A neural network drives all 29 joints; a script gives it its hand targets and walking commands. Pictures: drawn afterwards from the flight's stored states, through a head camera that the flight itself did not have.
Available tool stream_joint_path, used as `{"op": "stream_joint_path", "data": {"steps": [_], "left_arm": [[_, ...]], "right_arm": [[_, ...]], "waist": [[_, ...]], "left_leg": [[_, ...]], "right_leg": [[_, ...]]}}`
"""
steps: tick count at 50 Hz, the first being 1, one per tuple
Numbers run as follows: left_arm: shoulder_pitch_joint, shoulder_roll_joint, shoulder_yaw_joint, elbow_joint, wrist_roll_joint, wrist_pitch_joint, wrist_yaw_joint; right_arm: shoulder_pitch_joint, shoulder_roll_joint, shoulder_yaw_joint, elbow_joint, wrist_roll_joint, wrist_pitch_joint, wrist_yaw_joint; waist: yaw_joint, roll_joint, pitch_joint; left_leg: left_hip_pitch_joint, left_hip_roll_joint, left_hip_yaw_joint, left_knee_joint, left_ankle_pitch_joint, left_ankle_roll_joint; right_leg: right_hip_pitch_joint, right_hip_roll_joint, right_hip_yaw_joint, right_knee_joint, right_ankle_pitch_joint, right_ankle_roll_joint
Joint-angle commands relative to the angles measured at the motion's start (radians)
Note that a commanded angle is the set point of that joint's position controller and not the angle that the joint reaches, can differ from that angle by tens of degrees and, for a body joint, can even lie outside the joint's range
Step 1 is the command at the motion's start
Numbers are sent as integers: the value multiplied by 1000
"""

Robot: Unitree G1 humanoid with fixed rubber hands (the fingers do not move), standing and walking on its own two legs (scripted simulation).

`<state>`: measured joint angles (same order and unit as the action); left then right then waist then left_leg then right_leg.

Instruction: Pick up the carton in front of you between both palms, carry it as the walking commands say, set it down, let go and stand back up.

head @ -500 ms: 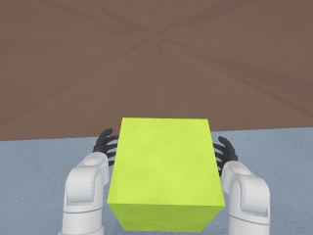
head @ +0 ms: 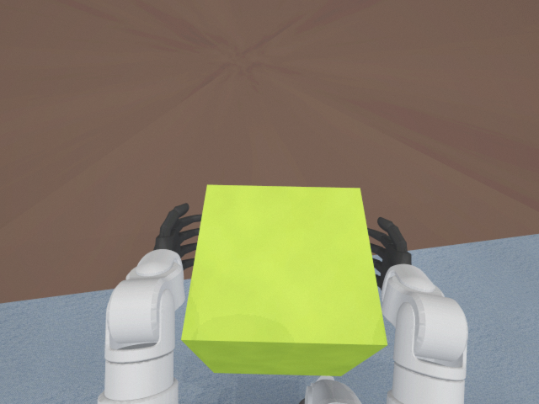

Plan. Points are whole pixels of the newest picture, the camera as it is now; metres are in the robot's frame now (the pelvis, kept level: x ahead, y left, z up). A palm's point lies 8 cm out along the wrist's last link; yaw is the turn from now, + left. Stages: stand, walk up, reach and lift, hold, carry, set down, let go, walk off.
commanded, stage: carry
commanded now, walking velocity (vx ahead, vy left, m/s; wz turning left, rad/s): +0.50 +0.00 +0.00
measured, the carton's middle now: (280, 289) +0.27 -0.01 +0.01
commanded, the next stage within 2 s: none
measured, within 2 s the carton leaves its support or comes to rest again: neither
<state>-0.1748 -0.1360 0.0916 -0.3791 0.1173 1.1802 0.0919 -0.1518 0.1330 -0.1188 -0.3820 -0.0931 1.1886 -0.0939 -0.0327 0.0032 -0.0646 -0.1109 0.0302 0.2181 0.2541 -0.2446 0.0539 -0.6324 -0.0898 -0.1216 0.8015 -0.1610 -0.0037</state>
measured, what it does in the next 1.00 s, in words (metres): walks ahead: right foot, then left foot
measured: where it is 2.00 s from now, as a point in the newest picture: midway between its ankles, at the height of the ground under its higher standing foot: (258, 158)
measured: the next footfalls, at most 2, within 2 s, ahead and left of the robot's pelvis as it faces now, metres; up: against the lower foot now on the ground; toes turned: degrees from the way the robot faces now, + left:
right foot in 0.18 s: +0.32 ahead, -0.11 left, +0.00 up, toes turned -9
left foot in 0.68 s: +0.65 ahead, +0.11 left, +0.00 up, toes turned +13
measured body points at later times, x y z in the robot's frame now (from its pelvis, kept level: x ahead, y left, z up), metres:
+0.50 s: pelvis +0.34 -0.03 +0.00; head +0.36 -0.04 +0.45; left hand +0.61 +0.14 +0.08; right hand +0.63 -0.16 +0.06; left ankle +0.43 +0.13 -0.70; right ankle +0.28 -0.10 -0.75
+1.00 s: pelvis +0.66 +0.03 +0.00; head +0.70 +0.04 +0.44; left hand +1.03 +0.19 +0.14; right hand +1.03 -0.12 +0.14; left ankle +0.61 +0.10 -0.75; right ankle +0.76 -0.11 -0.68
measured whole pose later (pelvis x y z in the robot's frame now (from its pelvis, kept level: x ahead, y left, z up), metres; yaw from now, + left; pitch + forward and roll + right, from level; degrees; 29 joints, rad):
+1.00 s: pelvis +0.66 +0.03 +0.00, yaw +2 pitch +5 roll -1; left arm -0.67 -0.03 0.22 -0.17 0.08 1.33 0.12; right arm -0.65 0.03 -0.21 -0.16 -0.06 1.33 -0.13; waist -0.04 -0.02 -0.02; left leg -0.19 0.01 0.19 0.36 -0.30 0.08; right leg -0.73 -0.10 -0.07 0.97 -0.18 -0.03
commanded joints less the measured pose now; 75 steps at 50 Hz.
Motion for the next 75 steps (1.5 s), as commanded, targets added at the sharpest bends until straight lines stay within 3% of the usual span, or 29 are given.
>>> {"op": "stream_joint_path", "data": {"steps": [1,5,8,9,10,11,12,14,18,24,29,33,34,35,36,37,38,40,47,53,55,57,58,59,60,63,65,70,75], "left_arm": [[-329,-914,-710,-8,-353,9,-217],[-357,-891,-712,-25,-381,30,-234],[-357,-876,-700,-11,-395,38,-246],[-357,-873,-693,-4,-395,40,-251],[-357,-863,-684,28,-393,35,-256],[-330,-892,-687,48,-396,31,-259],[-354,-914,-695,28,-408,26,-263],[-393,-973,-711,10,-423,9,-271],[-383,-988,-729,-12,-441,-14,-282],[-335,-915,-718,-36,-432,-12,-289],[-404,-810,-689,-133,-420,29,-256],[-511,-689,-664,-160,-413,90,-226],[-557,-651,-658,-155,-412,105,-221],[-612,-655,-668,-162,-428,127,-215],[-656,-640,-656,-134,-437,136,-212],[-712,-668,-655,-113,-451,141,-207],[-753,-678,-644,-91,-456,144,-204],[-819,-719,-636,-52,-459,149,-201],[-1041,-766,-594,192,-445,145,-179],[-1240,-810,-517,347,-470,142,-173],[-1289,-826,-482,390,-474,142,-171],[-1307,-837,-442,447,-471,142,-173],[-1298,-843,-418,471,-469,140,-178],[-1327,-821,-399,482,-462,134,-176],[-1308,-871,-393,486,-473,134,-180],[-1424,-959,-409,329,-526,126,-193],[-1447,-980,-437,223,-542,119,-187],[-1376,-925,-531,78,-541,107,-184],[-1301,-828,-564,147,-537,124,-207]], "right_arm": [[-434,859,727,-66,415,11,288],[-419,835,714,-58,396,24,282],[-435,820,715,-65,389,34,276],[-451,809,714,-64,386,35,274],[-471,826,729,-82,392,43,273],[-468,818,729,-78,387,39,274],[-475,861,740,-56,386,28,274],[-483,917,741,-49,388,5,275],[-422,965,756,-29,371,-35,258],[-408,922,769,-79,364,-36,237],[-517,813,763,-198,414,19,232],[-596,692,712,-186,423,77,222],[-616,665,698,-175,417,91,220],[-647,607,671,-153,405,98,217],[-683,631,675,-132,423,114,214],[-742,636,670,-141,435,122,212],[-787,663,668,-129,443,129,210],[-889,707,669,-107,463,132,212],[-1129,731,614,128,489,133,224],[-1332,777,533,290,497,124,212],[-1389,801,509,328,501,123,206],[-1411,826,487,367,501,126,199],[-1449,832,475,373,498,127,195],[-1449,878,469,382,503,132,192],[-1481,864,449,375,490,130,185],[-1505,886,406,306,435,118,156],[-1455,879,408,258,398,110,137],[-1311,823,474,163,329,85,112],[-1298,739,520,167,321,97,119]], "waist": [[12,133,-179],[11,151,-111],[41,126,-209],[62,70,-274],[70,-178,-373],[67,-302,-347],[58,-221,-328],[51,-41,-314],[50,-96,-308],[50,-132,-188],[53,-155,-112],[19,-107,-230],[-12,-36,-313],[-13,235,-424],[-20,297,-395],[-10,238,-374],[-9,104,-367],[5,65,-354],[-12,110,-303],[-35,140,-244],[-9,166,-254],[77,106,-372],[135,17,-467],[105,-289,-606],[134,-337,-596],[129,-93,-497],[109,-90,-515],[126,-97,-500],[127,-150,-402]], "left_leg": [[254,206,-121,-54,472,67],[238,206,-63,-24,588,47],[156,155,39,287,722,-9],[2,131,27,480,525,-31],[-296,32,-12,812,221,-78],[-490,-61,-107,982,-211,-76],[-550,8,-192,1092,-222,-41],[-534,86,-220,1011,-109,-14],[-485,82,-158,787,-6,-38],[-561,66,-67,456,153,-63],[-473,33,-21,289,247,-28],[-65,-75,75,210,132,-1],[149,29,-72,223,54,8],[396,324,-574,131,-98,174],[399,375,-760,0,-7,211],[371,362,-645,35,87,201],[299,323,-540,65,179,160],[181,287,-400,50,181,121],[199,227,-230,13,258,142],[220,188,-157,77,415,138],[220,180,-117,158,575,107],[127,130,-22,474,748,40],[-66,96,-45,686,486,10],[-386,-33,-118,961,-52,-34],[-575,-107,-198,1147,-258,-32],[-726,-10,-255,1185,-178,6],[-704,4,-246,1103,-129,9],[-790,0,-184,909,-126,-1],[-577,-55,-69,481,43,5]], "right_leg": [[-42,25,-59,-162,80,-3],[89,49,-109,-298,157,-33],[448,136,-194,-353,67,-43],[657,49,-85,-351,-7,-46],[884,-253,420,-439,-210,-190],[923,-325,676,-600,-107,-263],[895,-334,557,-572,20,-253],[768,-275,369,-544,203,-184],[684,-208,168,-602,162,-129],[726,-154,32,-627,283,-129],[736,-147,-26,-602,375,-110],[666,-79,-127,-209,571,-55],[506,-56,-105,14,347,-33],[172,65,-71,346,52,15],[-11,134,50,529,-317,0],[-67,70,124,615,-293,-32],[-55,31,137,588,-244,-53],[-21,-20,141,485,-159,-55],[-151,-9,42,231,-29,-17],[-80,49,-35,-69,18,-56],[25,86,-64,-158,11,-83],[383,167,-131,-281,40,-93],[657,43,44,-284,-7,-104],[960,-261,590,-326,26,-262],[1025,-261,747,-435,64,-315],[955,-200,461,-321,391,-230],[936,-180,392,-347,334,-194],[976,-165,293,-343,471,-220],[843,-76,127,-352,616,-177]]}}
